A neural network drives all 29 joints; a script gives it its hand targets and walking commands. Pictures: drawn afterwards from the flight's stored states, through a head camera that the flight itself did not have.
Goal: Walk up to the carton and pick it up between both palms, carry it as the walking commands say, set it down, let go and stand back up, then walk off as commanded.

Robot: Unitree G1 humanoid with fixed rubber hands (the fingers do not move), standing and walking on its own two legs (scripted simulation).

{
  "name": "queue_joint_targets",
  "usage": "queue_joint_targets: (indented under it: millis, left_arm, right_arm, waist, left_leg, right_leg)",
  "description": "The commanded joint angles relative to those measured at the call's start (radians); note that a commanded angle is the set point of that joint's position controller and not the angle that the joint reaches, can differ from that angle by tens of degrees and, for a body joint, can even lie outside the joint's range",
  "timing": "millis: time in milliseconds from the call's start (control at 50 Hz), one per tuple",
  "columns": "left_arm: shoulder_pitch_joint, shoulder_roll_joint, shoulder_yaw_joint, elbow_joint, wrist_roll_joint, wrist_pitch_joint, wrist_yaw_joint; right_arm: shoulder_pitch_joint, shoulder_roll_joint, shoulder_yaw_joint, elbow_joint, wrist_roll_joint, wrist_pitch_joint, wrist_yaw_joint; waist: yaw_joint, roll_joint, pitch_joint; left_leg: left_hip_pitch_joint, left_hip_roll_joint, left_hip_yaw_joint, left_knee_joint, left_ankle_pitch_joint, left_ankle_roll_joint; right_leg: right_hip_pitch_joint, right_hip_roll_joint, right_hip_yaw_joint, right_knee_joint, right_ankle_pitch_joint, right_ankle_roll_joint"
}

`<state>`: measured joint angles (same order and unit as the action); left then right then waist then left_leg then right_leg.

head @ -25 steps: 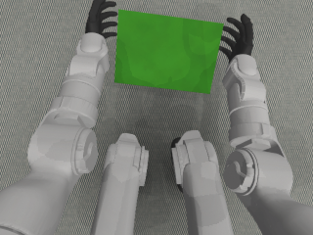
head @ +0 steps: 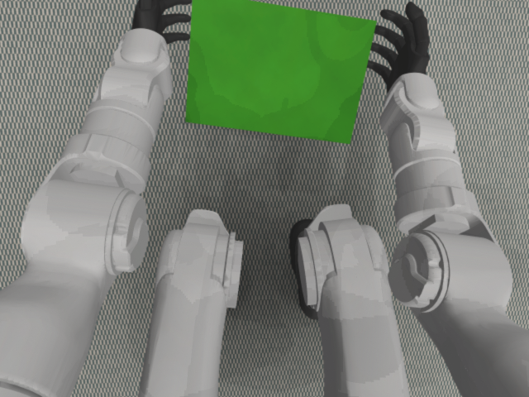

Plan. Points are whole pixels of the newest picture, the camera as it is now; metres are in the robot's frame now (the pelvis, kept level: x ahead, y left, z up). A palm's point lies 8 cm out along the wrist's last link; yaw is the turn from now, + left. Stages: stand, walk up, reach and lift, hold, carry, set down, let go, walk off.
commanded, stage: set down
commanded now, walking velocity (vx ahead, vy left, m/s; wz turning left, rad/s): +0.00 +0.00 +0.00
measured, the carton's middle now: (274, 76) +0.51 -0.03 -0.26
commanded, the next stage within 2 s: none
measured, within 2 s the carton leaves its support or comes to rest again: neither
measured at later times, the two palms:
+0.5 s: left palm (157, 44) +0.53 +0.13 -0.18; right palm (406, 75) +0.49 -0.19 -0.17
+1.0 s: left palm (161, 42) +0.53 +0.13 -0.19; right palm (408, 74) +0.50 -0.20 -0.18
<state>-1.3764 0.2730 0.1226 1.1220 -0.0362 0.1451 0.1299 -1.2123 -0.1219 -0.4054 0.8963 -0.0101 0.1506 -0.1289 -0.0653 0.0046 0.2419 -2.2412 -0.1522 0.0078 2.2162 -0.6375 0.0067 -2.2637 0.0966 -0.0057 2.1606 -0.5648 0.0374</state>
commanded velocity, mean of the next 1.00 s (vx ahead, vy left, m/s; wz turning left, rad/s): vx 0.00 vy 0.00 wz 0.00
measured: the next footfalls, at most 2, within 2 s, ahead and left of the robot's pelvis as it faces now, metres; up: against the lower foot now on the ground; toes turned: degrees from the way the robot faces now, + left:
none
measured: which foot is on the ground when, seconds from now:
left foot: down 0.00-1.00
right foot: down 0.00-1.00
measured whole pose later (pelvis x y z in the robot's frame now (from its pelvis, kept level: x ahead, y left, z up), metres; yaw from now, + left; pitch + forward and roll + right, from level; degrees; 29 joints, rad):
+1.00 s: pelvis +0.00 +0.00 -0.02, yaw +0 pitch +34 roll -2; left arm -1.43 0.28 0.15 1.15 0.01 0.14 0.04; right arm -1.31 -0.23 -0.37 1.07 0.05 0.13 -0.06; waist -0.06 -0.02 0.35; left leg -2.23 -0.10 0.03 2.29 -0.64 0.04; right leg -2.25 0.06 -0.03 2.23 -0.57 0.02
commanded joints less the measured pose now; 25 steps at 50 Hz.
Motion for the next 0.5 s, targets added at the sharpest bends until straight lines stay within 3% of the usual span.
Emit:
queue_joint_targets:
  millis: [0,480]
  left_arm:
    - [-0.492,-0.907,-0.267,-0.155,-0.080,-0.042,-0.254]
    - [-0.535,-0.810,-0.213,-0.123,-0.055,-0.050,-0.277]
  right_arm:
    - [-0.617,0.778,0.398,-0.084,0.076,-0.019,0.256]
    - [-0.631,0.745,0.315,0.022,0.076,-0.025,0.278]
  waist:
    - [-0.034,0.065,-1.029]
    - [-0.012,0.063,-0.828]
  left_leg:
    - [0.408,0.004,-0.032,-0.185,0.400,0.008]
    - [0.344,0.020,-0.044,-0.167,0.310,0.031]
  right_leg:
    - [0.519,0.019,-0.025,-0.095,0.410,-0.031]
    - [0.418,0.013,-0.009,-0.070,0.313,-0.047]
